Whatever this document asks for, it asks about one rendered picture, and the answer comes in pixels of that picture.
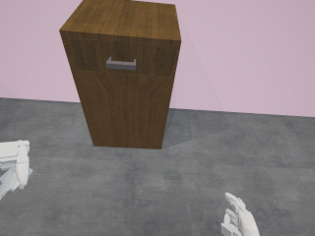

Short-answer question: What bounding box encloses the drawer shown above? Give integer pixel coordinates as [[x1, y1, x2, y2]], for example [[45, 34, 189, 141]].
[[67, 36, 175, 77]]

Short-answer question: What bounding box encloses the left robot hand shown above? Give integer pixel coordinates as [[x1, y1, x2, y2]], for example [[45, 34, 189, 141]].
[[0, 140, 32, 201]]

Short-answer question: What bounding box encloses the handle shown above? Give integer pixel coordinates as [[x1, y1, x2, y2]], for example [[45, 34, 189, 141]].
[[105, 57, 137, 71]]

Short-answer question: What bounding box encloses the right robot hand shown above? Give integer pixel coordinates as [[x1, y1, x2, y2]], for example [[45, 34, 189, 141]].
[[221, 192, 260, 236]]

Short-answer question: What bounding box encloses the cabinet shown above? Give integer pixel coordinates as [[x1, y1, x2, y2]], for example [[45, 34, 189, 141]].
[[59, 0, 182, 149]]

